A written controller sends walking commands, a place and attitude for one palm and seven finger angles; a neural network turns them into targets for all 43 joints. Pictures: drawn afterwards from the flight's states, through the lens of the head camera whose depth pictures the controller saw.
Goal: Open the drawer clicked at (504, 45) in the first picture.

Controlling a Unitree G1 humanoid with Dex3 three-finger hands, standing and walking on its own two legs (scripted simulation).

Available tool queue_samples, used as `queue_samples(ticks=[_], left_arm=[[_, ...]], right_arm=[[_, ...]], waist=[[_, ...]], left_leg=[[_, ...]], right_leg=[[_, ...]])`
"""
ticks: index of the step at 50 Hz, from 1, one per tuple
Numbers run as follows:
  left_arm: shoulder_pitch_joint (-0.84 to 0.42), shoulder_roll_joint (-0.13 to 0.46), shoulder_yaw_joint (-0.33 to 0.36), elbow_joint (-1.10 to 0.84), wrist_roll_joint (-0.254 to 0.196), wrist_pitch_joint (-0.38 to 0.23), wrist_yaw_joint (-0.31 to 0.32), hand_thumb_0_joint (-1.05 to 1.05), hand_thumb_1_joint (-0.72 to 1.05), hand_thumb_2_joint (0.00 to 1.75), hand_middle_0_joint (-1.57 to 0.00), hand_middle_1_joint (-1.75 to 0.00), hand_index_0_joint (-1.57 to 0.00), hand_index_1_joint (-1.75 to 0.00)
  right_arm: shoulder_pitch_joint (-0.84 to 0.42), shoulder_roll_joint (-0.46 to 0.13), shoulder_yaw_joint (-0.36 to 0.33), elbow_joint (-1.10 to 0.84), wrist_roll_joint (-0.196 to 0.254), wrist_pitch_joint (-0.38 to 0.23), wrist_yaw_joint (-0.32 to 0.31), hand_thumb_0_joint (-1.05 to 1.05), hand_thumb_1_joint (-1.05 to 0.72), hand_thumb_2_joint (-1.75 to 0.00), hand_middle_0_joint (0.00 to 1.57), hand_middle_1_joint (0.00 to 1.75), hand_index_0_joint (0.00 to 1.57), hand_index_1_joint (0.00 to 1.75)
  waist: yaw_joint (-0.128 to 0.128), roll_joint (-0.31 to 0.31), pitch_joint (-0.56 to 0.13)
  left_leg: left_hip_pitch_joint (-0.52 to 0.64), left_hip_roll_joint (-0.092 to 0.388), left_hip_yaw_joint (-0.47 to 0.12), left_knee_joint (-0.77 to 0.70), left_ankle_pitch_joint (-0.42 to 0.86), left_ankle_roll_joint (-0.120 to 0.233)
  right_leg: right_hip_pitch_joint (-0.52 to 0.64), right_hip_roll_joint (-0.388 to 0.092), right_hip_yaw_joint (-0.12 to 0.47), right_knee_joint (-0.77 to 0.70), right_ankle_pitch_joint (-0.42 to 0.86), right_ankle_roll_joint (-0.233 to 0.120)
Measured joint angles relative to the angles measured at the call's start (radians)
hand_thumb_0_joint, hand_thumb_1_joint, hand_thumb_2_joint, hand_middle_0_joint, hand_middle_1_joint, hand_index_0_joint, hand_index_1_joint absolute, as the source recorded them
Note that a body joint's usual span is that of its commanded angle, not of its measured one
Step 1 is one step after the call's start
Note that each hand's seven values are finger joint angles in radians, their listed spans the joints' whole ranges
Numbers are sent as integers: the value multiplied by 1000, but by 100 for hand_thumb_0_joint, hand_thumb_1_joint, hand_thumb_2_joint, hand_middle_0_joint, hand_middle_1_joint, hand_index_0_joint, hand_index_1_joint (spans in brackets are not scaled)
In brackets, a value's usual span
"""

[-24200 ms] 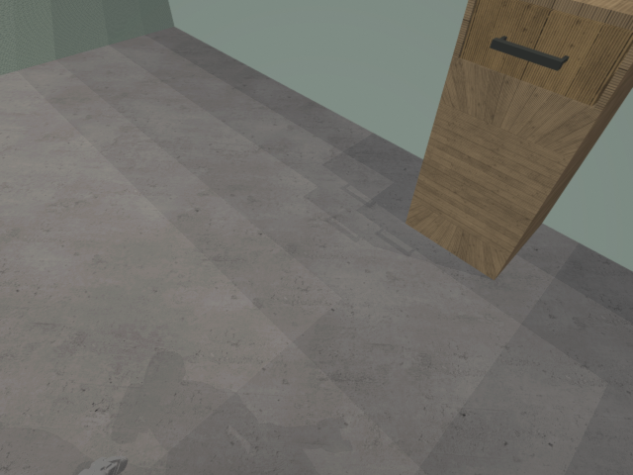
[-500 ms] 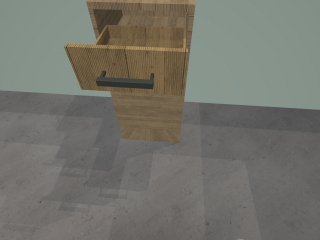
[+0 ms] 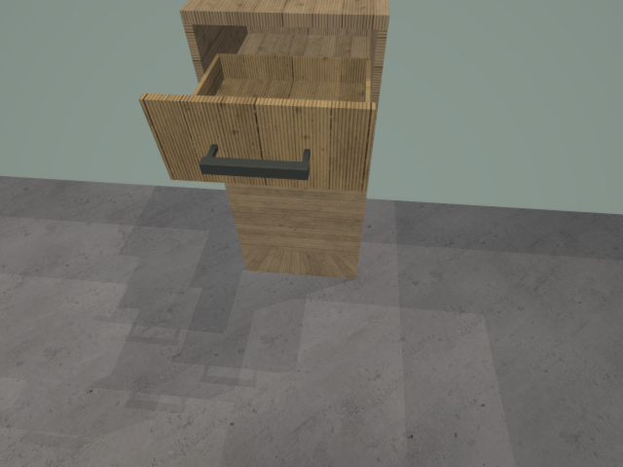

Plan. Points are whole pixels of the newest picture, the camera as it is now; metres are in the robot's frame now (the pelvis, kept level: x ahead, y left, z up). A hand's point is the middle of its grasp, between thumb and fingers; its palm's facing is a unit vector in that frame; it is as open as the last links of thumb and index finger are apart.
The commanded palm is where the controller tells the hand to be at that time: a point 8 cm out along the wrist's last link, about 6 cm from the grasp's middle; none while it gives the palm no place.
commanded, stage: let the arm hang, fingers relaxed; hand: left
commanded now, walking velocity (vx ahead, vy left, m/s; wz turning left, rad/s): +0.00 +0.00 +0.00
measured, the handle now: (257, 160) +0.58 +0.13 +0.06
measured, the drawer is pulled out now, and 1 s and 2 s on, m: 0.30 0.30 0.30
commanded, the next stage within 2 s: look to check the result in 0.32 s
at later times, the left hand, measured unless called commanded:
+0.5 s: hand out of the picture +0.01 +0.16 -0.17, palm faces +0.03 -0.98 -0.20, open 7.4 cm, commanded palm none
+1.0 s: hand out of the picture +0.03 +0.16 -0.17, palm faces +0.03 -0.98 -0.20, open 7.4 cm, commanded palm none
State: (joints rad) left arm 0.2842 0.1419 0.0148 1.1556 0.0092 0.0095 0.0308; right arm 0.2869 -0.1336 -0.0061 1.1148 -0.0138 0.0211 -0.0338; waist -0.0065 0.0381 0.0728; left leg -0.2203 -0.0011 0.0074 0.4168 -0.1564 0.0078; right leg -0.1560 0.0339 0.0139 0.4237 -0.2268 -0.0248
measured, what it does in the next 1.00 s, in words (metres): stands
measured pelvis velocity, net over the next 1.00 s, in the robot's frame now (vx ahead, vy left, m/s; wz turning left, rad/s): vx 0.01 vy -0.02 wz -0.01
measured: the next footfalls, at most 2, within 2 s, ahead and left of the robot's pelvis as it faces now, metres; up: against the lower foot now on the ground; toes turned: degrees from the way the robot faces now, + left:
none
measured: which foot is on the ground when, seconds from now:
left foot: down 0.00-1.00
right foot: down 0.00-1.00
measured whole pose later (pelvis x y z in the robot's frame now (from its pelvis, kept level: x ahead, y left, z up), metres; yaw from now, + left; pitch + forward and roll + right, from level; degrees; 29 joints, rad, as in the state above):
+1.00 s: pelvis +0.01 -0.02 +0.00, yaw +0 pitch -2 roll +0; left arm 0.23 0.14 0.03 1.14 0.01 0.00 0.03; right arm 0.24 -0.14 -0.02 1.12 -0.02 0.02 -0.04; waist -0.01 0.02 0.09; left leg -0.21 0.02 0.00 0.43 -0.18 -0.02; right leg -0.14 0.06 0.01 0.42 -0.24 -0.05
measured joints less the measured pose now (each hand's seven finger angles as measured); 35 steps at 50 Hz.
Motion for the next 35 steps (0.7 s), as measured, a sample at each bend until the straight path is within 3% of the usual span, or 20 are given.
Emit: queue_samples(ticks=[5,13,35], left_arm=[[-35,-20,1,-17,2,-7,2,0,91,90,-20,-30,-20,-30],[-46,-4,9,-28,1,-8,4,1,92,90,-20,-30,-20,-30],[-34,-11,9,-15,-1,-7,3,0,90,90,-20,-30,-20,-30]], right_arm=[[-5,8,-1,5,-4,-2,-1,1,-92,-90,20,29,20,30],[0,6,-9,1,-4,-5,-1,0,-92,-90,20,29,20,30],[-34,-2,-12,3,-2,-4,-6,0,-91,-90,20,29,20,30]], waist=[[-6,-2,-13],[-13,-8,-13],[-4,-14,12]], left_leg=[[2,2,1,8,-6,-2],[-1,11,3,17,-15,-9],[6,25,-2,16,-24,-21]], right_leg=[[0,2,1,11,-7,-2],[-2,11,3,15,-11,-9],[13,25,0,-5,-9,-19]])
